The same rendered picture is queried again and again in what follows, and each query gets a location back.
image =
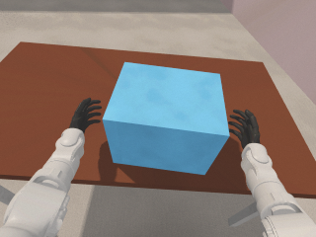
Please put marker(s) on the right robot hand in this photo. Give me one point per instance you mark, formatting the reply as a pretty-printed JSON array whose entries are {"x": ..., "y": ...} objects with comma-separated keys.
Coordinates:
[{"x": 249, "y": 130}]

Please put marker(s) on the left robot forearm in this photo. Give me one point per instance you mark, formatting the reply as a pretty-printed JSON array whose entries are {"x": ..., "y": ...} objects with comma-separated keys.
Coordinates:
[{"x": 60, "y": 168}]

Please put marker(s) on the left robot hand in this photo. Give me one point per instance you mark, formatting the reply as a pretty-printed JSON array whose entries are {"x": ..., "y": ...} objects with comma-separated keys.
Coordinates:
[{"x": 81, "y": 116}]

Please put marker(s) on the robot left upper arm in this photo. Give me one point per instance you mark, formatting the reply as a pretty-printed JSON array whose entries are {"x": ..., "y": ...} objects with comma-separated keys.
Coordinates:
[{"x": 39, "y": 212}]

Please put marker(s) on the right robot forearm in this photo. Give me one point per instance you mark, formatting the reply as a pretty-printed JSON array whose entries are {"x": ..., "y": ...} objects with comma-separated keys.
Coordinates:
[{"x": 266, "y": 188}]

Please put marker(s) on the table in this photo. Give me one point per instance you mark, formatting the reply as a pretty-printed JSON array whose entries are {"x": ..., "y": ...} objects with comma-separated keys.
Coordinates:
[{"x": 42, "y": 85}]

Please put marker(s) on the robot right upper arm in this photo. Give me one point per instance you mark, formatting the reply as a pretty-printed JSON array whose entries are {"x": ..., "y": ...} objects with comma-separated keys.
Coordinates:
[{"x": 288, "y": 225}]

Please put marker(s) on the carton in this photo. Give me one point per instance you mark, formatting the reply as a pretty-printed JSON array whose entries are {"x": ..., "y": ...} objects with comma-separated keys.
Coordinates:
[{"x": 166, "y": 118}]

